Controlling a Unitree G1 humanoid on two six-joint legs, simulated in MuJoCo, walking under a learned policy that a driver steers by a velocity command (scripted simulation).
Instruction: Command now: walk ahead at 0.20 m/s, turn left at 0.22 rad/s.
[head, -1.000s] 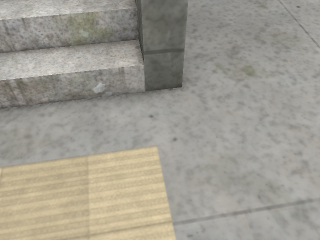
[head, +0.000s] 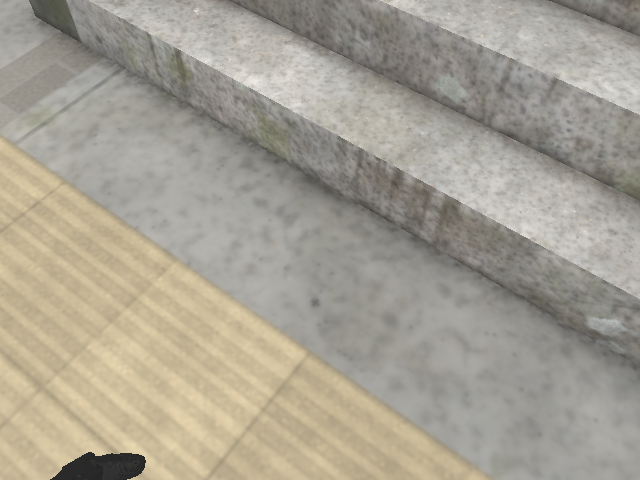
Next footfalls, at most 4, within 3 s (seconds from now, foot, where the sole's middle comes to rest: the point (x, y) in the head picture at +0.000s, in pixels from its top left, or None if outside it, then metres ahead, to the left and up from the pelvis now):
0.20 left None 0.16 0.12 -0.77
0.74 right None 0.37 -0.29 -0.77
1.36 left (400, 395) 0.56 -0.15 -0.77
1.76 right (503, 378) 0.60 -0.38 -0.77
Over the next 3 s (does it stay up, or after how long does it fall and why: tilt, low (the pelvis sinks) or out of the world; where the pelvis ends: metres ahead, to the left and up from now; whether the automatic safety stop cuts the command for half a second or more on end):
stays up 0.87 -0.39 0.12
